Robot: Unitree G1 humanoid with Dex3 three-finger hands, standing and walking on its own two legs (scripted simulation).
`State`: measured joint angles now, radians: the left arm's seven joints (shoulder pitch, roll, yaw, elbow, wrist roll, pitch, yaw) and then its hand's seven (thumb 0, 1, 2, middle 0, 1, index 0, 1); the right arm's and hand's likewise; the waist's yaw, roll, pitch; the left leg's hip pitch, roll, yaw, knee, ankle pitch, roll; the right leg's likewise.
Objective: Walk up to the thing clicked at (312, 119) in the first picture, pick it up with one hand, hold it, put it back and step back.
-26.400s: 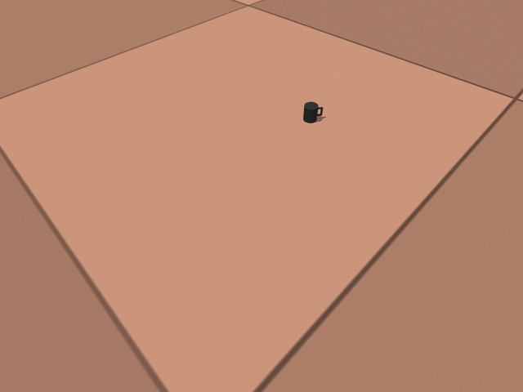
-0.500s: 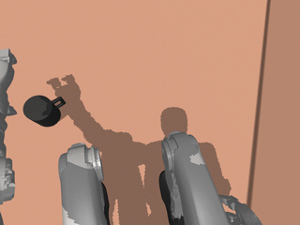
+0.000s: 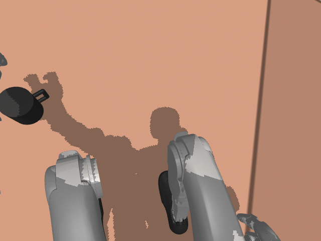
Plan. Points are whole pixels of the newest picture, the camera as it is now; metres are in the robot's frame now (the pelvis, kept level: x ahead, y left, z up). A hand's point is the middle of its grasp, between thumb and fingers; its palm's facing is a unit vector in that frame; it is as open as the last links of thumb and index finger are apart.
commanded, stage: home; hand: left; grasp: from above
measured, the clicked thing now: (28, 103) +0.49 +0.31 -0.28
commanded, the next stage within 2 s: none
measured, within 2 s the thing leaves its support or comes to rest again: neither
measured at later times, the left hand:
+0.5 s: hand out of the picture +0.43 +0.31 -0.01, palm faces -0.32 -0.44 -0.84, open 10.0 cm
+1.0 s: hand out of the picture +0.27 +0.24 +0.20, palm faces +0.08 -0.93 -0.37, open 7.4 cm
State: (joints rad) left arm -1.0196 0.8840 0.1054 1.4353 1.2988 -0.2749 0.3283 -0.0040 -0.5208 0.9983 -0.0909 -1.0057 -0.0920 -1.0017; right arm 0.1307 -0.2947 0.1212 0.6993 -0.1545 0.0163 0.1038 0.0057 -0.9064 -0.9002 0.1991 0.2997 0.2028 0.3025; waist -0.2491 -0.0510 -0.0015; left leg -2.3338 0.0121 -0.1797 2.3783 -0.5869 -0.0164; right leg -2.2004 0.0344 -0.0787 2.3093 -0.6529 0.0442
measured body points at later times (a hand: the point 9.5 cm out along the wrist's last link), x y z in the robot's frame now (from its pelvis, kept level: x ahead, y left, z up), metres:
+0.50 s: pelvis +0.02 +0.00 +0.10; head +0.22 +0.06 +0.50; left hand +0.44 +0.33 +0.04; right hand +0.12 -0.26 -0.02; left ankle +0.10 +0.13 -0.30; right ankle +0.11 -0.13 -0.30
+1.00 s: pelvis +0.05 +0.00 +0.29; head +0.14 +0.04 +0.72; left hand +0.27 +0.29 +0.22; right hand +0.27 -0.20 +0.21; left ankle +0.10 +0.13 -0.30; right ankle +0.11 -0.13 -0.30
